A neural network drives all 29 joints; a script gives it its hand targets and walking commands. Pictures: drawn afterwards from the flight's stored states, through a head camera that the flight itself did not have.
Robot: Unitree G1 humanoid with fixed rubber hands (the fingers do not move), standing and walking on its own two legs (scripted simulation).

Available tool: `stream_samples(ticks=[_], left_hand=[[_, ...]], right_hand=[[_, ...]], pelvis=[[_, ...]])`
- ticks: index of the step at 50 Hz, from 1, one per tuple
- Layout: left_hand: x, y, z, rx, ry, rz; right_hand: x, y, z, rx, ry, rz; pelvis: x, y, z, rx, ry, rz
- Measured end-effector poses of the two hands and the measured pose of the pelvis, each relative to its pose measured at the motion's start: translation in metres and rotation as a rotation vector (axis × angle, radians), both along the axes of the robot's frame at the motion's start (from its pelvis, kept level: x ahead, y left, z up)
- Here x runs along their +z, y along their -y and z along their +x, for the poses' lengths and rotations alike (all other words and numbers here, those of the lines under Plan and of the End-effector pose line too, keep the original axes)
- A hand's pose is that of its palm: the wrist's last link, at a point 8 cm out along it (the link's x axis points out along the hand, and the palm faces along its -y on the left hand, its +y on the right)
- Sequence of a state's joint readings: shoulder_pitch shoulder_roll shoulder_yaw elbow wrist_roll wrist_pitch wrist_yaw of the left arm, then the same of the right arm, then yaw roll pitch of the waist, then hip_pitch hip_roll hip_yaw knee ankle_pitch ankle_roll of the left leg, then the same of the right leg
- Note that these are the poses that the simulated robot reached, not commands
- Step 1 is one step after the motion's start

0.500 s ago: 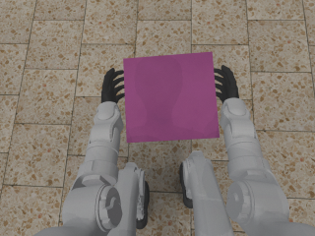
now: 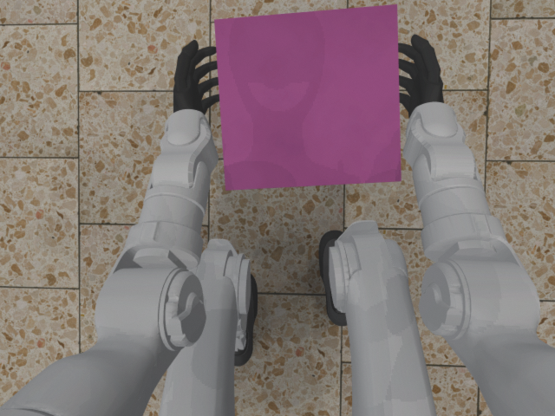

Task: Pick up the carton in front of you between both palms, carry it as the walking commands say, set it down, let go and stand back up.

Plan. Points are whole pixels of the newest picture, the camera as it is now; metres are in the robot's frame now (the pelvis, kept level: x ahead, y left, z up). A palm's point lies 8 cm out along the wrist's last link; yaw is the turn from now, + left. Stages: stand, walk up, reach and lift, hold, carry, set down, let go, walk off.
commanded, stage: set down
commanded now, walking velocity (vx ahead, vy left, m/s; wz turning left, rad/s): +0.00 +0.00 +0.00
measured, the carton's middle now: (305, 119) +0.48 -0.08 -0.22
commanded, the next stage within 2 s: none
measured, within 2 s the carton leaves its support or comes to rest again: rests again in 0.60 s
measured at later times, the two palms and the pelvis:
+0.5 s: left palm (206, 118) +0.50 +0.07 -0.21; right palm (402, 107) +0.48 -0.23 -0.22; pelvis -0.01 +0.01 -0.06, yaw +0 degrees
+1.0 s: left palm (207, 117) +0.51 +0.07 -0.22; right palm (403, 109) +0.48 -0.23 -0.23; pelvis -0.02 +0.00 -0.07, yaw +1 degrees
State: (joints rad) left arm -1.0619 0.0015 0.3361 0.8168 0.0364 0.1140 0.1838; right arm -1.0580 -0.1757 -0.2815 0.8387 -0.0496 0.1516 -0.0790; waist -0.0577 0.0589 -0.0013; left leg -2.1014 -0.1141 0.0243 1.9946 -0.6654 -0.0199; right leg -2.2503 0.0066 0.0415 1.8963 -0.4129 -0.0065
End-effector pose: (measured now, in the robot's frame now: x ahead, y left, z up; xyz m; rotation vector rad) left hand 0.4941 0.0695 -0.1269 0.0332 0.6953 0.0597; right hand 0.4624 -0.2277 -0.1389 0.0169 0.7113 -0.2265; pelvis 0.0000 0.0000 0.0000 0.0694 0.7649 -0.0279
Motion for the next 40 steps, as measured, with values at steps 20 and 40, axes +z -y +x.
stream_samples(ticks=[20,40], left_hand=[[-0.081,0.005,0.01,-0.018,-0.031,0.006],[-0.094,-0.001,0.01,-0.05,-0.041,-0.021]], right_hand=[[-0.074,0.006,0.013,0.008,-0.037,-0.012],[-0.091,0.005,0.014,0.051,-0.089,-0.022]], pelvis=[[-0.06,-0.006,-0.01,0.021,0.09,-0.025],[-0.071,-0.005,-0.022,0.047,0.118,-0.034]])
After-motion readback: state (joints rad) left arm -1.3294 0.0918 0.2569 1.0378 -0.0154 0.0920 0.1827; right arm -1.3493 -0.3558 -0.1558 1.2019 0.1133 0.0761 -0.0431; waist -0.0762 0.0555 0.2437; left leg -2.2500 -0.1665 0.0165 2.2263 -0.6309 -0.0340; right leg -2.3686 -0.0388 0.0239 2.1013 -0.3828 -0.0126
